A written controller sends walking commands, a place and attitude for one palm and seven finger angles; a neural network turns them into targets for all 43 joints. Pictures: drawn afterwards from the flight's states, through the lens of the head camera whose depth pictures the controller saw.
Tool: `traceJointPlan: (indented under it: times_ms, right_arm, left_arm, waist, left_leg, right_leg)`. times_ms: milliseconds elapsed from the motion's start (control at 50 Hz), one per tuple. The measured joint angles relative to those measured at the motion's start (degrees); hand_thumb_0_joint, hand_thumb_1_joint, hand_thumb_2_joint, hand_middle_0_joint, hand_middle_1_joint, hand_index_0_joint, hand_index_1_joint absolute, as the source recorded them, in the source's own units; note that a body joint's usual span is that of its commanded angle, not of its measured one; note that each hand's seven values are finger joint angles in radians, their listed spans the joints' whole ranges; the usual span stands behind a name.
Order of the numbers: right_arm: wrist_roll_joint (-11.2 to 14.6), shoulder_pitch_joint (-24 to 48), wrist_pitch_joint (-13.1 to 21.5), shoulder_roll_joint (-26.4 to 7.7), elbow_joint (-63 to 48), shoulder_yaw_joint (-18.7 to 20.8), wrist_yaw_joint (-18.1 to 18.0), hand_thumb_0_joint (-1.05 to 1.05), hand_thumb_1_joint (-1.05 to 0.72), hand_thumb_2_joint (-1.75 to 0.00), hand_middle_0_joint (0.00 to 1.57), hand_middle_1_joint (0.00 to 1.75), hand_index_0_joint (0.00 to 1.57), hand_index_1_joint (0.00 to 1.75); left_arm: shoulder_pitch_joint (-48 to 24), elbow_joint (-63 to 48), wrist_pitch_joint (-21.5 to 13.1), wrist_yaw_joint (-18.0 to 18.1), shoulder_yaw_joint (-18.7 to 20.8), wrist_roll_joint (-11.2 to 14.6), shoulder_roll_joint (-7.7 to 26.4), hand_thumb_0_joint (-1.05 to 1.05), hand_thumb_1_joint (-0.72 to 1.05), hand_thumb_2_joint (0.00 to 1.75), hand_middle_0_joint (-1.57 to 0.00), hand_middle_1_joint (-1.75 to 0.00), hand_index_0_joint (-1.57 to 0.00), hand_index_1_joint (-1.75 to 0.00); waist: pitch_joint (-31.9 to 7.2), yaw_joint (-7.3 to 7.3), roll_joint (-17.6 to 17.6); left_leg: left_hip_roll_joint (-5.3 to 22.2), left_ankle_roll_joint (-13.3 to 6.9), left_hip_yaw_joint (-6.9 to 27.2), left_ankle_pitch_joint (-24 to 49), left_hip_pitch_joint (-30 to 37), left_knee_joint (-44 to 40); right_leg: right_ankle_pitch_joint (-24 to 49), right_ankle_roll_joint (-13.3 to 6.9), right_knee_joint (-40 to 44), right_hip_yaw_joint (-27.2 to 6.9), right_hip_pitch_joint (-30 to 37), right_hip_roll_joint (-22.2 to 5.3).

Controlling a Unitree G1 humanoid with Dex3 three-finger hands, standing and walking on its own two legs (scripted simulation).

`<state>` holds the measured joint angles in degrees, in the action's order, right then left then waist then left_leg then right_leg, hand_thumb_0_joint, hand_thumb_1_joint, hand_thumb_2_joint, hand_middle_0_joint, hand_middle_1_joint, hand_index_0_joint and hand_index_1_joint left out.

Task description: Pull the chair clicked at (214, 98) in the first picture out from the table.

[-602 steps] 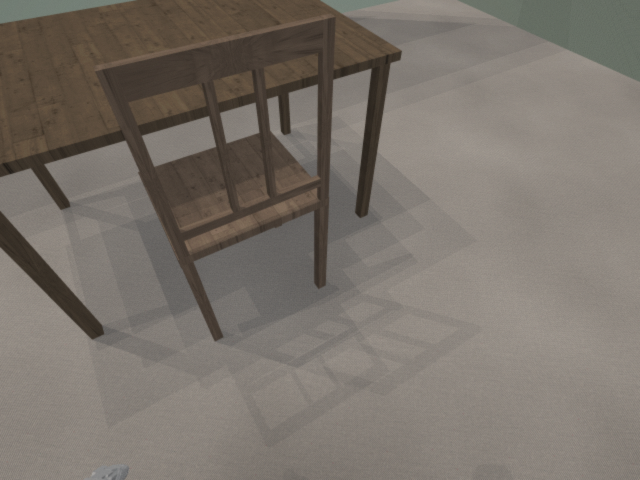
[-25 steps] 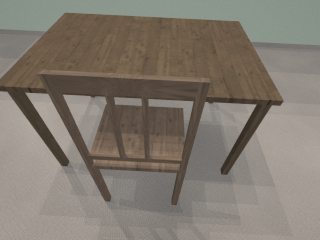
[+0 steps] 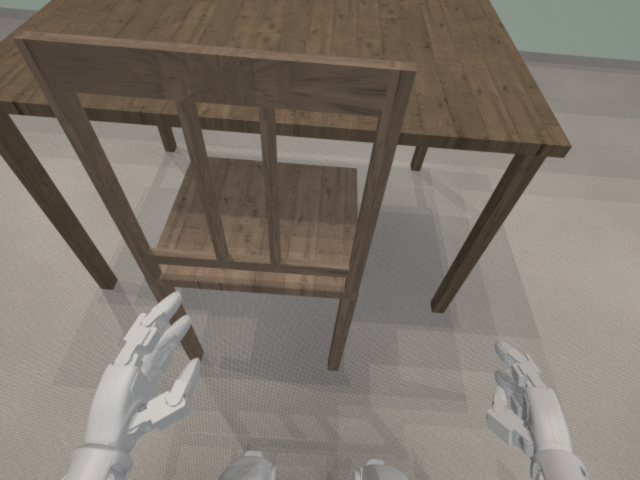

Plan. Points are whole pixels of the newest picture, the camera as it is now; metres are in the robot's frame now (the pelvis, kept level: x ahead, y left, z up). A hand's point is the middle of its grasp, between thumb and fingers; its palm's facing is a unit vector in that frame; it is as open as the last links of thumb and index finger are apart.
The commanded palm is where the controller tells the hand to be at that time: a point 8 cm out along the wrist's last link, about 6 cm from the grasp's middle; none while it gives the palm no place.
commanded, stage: raise the hand toward the chair's back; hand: left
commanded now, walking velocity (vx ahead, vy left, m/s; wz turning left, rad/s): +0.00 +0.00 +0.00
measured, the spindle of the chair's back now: (207, 194) +0.52 +0.21 +0.03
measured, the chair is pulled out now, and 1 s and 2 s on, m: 0.00 0.00 0.00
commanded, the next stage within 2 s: aim the fingers beside a spindle in 1.72 s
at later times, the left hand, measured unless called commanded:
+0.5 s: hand (157, 378) +0.23 +0.20 +0.03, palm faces +0.04 -1.00 -0.06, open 13.2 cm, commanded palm +0.19 +0.25 +0.03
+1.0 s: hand (133, 367) +0.23 +0.22 +0.04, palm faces +0.03 -1.00 -0.06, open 16.7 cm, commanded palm +0.21 +0.28 +0.04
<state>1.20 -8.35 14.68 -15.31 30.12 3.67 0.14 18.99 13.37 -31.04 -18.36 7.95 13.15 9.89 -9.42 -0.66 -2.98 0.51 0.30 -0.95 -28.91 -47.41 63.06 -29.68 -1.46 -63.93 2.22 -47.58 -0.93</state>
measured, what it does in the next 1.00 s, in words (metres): stands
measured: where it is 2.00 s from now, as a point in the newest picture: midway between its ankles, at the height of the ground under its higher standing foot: outside the picture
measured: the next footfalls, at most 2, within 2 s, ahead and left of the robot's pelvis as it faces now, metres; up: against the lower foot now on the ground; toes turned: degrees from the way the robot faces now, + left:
none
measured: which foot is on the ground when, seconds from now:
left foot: down 0.00-1.00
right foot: down 0.00-1.00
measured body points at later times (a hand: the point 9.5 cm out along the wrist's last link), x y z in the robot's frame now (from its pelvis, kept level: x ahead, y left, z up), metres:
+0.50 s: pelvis +0.00 +0.00 -0.01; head +0.08 -0.01 +0.43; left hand +0.22 +0.25 +0.03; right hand +0.16 -0.24 -0.11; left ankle +0.02 +0.12 -0.66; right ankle +0.02 -0.10 -0.66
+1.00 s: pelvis +0.01 +0.02 +0.00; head +0.08 +0.03 +0.44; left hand +0.23 +0.28 +0.04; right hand +0.21 -0.20 -0.07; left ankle +0.02 +0.12 -0.66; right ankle +0.02 -0.10 -0.66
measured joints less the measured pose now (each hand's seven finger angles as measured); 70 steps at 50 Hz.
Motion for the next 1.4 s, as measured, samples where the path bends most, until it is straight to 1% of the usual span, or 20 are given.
traceJointPlan:
  times_ms: [40, 80, 120, 140, 180, 220, 260, 300, 340, 380, 420, 480, 560, 620, 700, 800, 940, 1120, 1300, 1400]
  right_arm:
    - [0.13, 0.62, -0.80, -0.01, -2.15, 0.17, -0.57, 0.01, -0.90, -0.90, 0.20, 0.30, 0.20, 0.30]
    - [-0.05, 0.80, -1.17, 0.36, -2.94, -0.01, -1.29, 0.01, -0.90, -0.90, 0.20, 0.30, 0.20, 0.30]
    - [-0.34, 0.70, -1.21, 0.84, -2.56, -0.64, -1.97, 0.01, -0.90, -0.90, 0.20, 0.30, 0.20, 0.30]
    - [-0.45, 0.66, -1.08, 1.05, -2.01, -1.09, -2.23, 0.01, -0.90, -0.90, 0.20, 0.30, 0.20, 0.30]
    - [-0.48, 0.61, -0.76, 1.46, -0.53, -2.26, -2.66, 0.01, -0.90, -0.90, 0.20, 0.30, 0.20, 0.30]
    - [-0.27, 0.45, -0.71, 2.03, 0.99, -3.47, -3.02, 0.01, -0.90, -0.90, 0.20, 0.30, 0.20, 0.30]
    - [0.07, 0.03, -1.03, 2.84, 2.28, -4.37, -3.30, 0.01, -0.90, -0.90, 0.20, 0.30, 0.20, 0.30]
    - [0.42, -0.69, -1.61, 3.74, 3.23, -4.85, -3.49, 0.01, -0.90, -0.90, 0.21, 0.30, 0.20, 0.30]
    - [0.61, -1.80, -2.17, 4.52, 3.83, -4.85, -3.61, 0.02, -0.90, -0.90, 0.21, 0.30, 0.20, 0.30]
    - [0.65, -3.10, -2.47, 4.91, 4.20, -4.46, -3.72, 0.02, -0.90, -0.90, 0.21, 0.30, 0.21, 0.30]
    - [0.59, -4.35, -2.59, 4.82, 4.45, -3.93, -3.80, 0.02, -0.90, -0.90, 0.21, 0.30, 0.21, 0.30]
    - [0.46, -5.77, -2.49, 3.93, 4.69, -3.01, -3.79, 0.02, -0.90, -0.90, 0.21, 0.30, 0.20, 0.30]
    - [0.46, -6.35, -2.21, 2.13, 4.51, -2.04, -3.86, 0.02, -0.90, -0.90, 0.21, 0.30, 0.20, 0.30]
    - [0.52, -5.88, -2.06, 1.10, 3.99, -1.63, -3.99, 0.02, -0.90, -0.90, 0.21, 0.30, 0.20, 0.30]
    - [0.44, -4.80, -1.91, 0.70, 2.92, -1.52, -4.00, 0.02, -0.90, -0.90, 0.20, 0.30, 0.20, 0.30]
    - [0.26, -3.40, -2.21, 1.28, 1.34, -2.33, -3.60, 0.02, -0.90, -0.90, 0.20, 0.30, 0.20, 0.30]
    - [0.15, -2.87, -3.14, 2.41, -0.58, -4.33, -3.15, 0.01, -0.90, -0.90, 0.21, 0.30, 0.20, 0.30]
    - [0.06, -4.19, -3.39, 2.44, 0.11, -5.27, -3.11, 0.01, -0.90, -0.90, 0.21, 0.30, 0.21, 0.30]
    - [0.32, -5.68, -3.63, 1.34, 1.41, -4.49, -3.41, 0.02, -0.90, -0.90, 0.21, 0.30, 0.20, 0.30]
    - [0.31, -6.14, -3.41, 0.97, 1.59, -3.86, -3.28, 0.02, -0.90, -0.90, 0.21, 0.30, 0.20, 0.30]
  left_arm:
    - [3.08, -2.02, 2.11, 0.79, 0.71, 0.48, 0.32, 0.01, 0.62, 0.77, -0.17, -0.25, -0.17, -0.26]
    - [6.19, -5.27, 2.91, 2.75, 1.56, 0.71, 0.79, 0.01, 0.57, 0.75, -0.17, -0.24, -0.17, -0.25]
    - [8.04, -8.67, 1.93, 4.17, 2.22, 0.94, 1.50, 0.01, 0.52, 0.73, -0.16, -0.24, -0.16, -0.24]
    - [8.23, -9.97, 1.06, 4.33, 2.38, 1.19, 1.84, 0.01, 0.50, 0.72, -0.16, -0.23, -0.16, -0.24]
    - [7.12, -11.42, -0.35, 3.35, 2.47, 1.85, 2.55, 0.01, 0.45, 0.70, -0.15, -0.22, -0.15, -0.23]
    - [4.56, -11.35, -0.14, 1.24, 2.38, 2.49, 3.29, 0.01, 0.40, 0.68, -0.14, -0.22, -0.14, -0.22]
    - [1.79, -10.49, 2.11, -0.93, 2.31, 3.00, 3.94, 0.01, 0.35, 0.66, -0.14, -0.21, -0.14, -0.22]
    - [-0.11, -9.42, 5.41, -2.19, 2.54, 3.40, 4.33, 0.01, 0.31, 0.64, -0.13, -0.20, -0.14, -0.21]
    - [-0.72, -8.98, 8.38, -2.14, 3.07, 3.70, 4.31, 0.01, 0.26, 0.62, -0.13, -0.19, -0.13, -0.20]
    - [-0.32, -9.11, 9.81, -1.02, 3.62, 3.82, 3.91, 0.01, 0.21, 0.60, -0.13, -0.19, -0.13, -0.20]
    - [0.46, -9.36, 9.77, 0.39, 4.10, 3.77, 3.44, 0.01, 0.17, 0.58, -0.12, -0.18, -0.13, -0.19]
    - [1.58, -9.51, 8.03, 1.95, 4.38, 3.31, 2.95, 0.00, 0.10, 0.55, -0.12, -0.17, -0.12, -0.18]
    - [2.30, -9.19, 5.89, 2.26, 3.90, 2.82, 2.99, 0.00, 0.01, 0.51, -0.11, -0.15, -0.11, -0.16]
    - [2.39, -9.00, 5.41, 2.25, 3.43, 2.57, 3.21, 0.00, -0.06, 0.48, -0.10, -0.14, -0.10, -0.15]
    - [2.52, -10.06, 5.44, 2.90, 2.86, 2.22, 3.42, 0.00, -0.16, 0.44, -0.09, -0.13, -0.09, -0.14]
    - [2.17, -11.42, 5.84, 3.74, 2.46, 1.70, 3.71, 0.00, -0.27, 0.39, -0.08, -0.11, -0.08, -0.12]
    - [0.78, -11.11, 8.04, 3.24, 2.46, 1.51, 4.31, -0.01, -0.42, 0.33, -0.06, -0.09, -0.07, -0.10]
    - [-1.03, -10.46, 9.08, 2.35, 3.77, 1.95, 5.13, -0.01, -0.48, 0.30, -0.06, -0.08, -0.06, -0.09]
    - [-2.83, -8.51, 9.94, 1.55, 5.12, 2.73, 5.75, -0.01, -0.50, 0.30, -0.06, -0.08, -0.06, -0.08]
    - [-2.49, -8.51, 9.58, 1.80, 5.10, 2.75, 5.63, -0.01, -0.50, 0.30, -0.06, -0.08, -0.06, -0.08]
  waist:
    - [0.36, 0.73, 0.07]
    - [0.65, 1.50, 0.47]
    - [0.80, 2.22, 1.11]
    - [0.89, 2.50, 1.59]
    - [1.06, 2.93, 2.56]
    - [1.23, 3.11, 3.37]
    - [1.42, 2.90, 4.03]
    - [1.59, 2.29, 4.52]
    - [1.62, 1.45, 4.79]
    - [1.53, 0.67, 4.95]
    - [1.37, 0.09, 4.96]
    - [1.05, -0.36, 4.82]
    - [0.89, -0.53, 4.50]
    - [0.99, -0.54, 4.16]
    - [1.12, -0.46, 3.76]
    - [1.06, -0.17, 3.70]
    - [1.06, 0.43, 4.11]
    - [1.39, 0.56, 4.48]
    - [1.59, -0.32, 4.51]
    - [1.47, -0.74, 4.32]
  left_leg:
    - [0.32, 0.39, 0.88, -1.19, -2.28, 2.95]
    - [0.61, 0.82, 2.03, -2.02, -3.91, 4.95]
    - [0.77, 1.11, 3.31, -2.48, -5.42, 6.44]
    - [0.80, 1.22, 3.97, -2.61, -6.20, 7.09]
    - [0.81, 1.40, 5.01, -2.72, -7.75, 8.17]
    - [0.85, 1.48, 5.55, -2.69, -9.10, 8.89]
    - [0.90, 1.56, 5.62, -2.55, -9.82, 9.03]
    - [1.00, 1.59, 5.28, -2.30, -9.73, 8.48]
    - [1.05, 1.48, 4.64, -1.96, -8.96, 7.34]
    - [1.06, 1.23, 3.95, -1.60, -7.88, 5.94]
    - [1.00, 0.96, 3.32, -1.26, -6.83, 4.61]
    - [0.81, 0.57, 2.68, -0.98, -5.87, 3.34]
    - [0.48, 0.07, 2.32, -1.06, -5.59, 3.05]
    - [0.31, -0.27, 2.25, -1.27, -5.64, 3.30]
    - [0.13, -0.62, 2.31, -1.46, -5.35, 3.43]
    - [-0.10, -0.95, 2.52, -1.46, -4.69, 3.14]
    - [-0.35, -1.32, 2.72, -1.27, -3.87, 2.46]
    - [-0.45, -1.55, 2.76, -1.17, -3.34, 1.83]
    - [-0.30, -1.59, 2.44, -0.86, -2.37, 0.54]
    - [-0.19, -1.49, 2.28, -0.71, -1.84, -0.15]
  right_leg:
    - [-1.17, -0.47, -2.46, 0.86, -1.84, 0.28]
    - [-1.94, -0.97, -3.82, 1.97, -2.87, 0.56]
    - [-2.39, -1.35, -4.60, 3.22, -3.67, 0.75]
    - [-2.53, -1.49, -4.86, 3.86, -4.06, 0.80]
    - [-2.64, -1.71, -5.35, 4.87, -5.03, 0.87]
    - [-2.60, -1.85, -5.77, 5.39, -6.09, 0.93]
    - [-2.42, -1.91, -5.86, 5.46, -6.80, 0.98]
    - [-2.09, -1.84, -5.43, 5.11, -6.92, 1.06]
    - [-1.68, -1.59, -4.57, 4.49, -6.50, 1.08]
    - [-1.24, -1.31, -3.43, 3.82, -5.75, 1.09]
    - [-0.85, -1.05, -2.33, 3.21, -4.98, 1.03]
    - [-0.51, -0.68, -1.24, 2.59, -4.24, 0.84]
    - [-0.51, -0.23, -0.87, 2.24, -3.92, 0.52]
    - [-0.60, 0.07, -0.89, 2.17, -3.83, 0.37]
    - [-0.61, 0.40, -0.60, 2.23, -3.27, 0.21]
    - [-0.43, 0.77, 0.23, 2.45, -2.21, 0.02]
    - [-0.05, 1.18, 1.46, 2.65, -1.00, -0.17]
    - [0.22, 1.46, 2.46, 2.69, -0.26, -0.23]
    - [0.65, 1.51, 3.69, 2.36, 0.52, -0.06]
    - [0.81, 1.44, 4.24, 2.19, 0.90, 0.06]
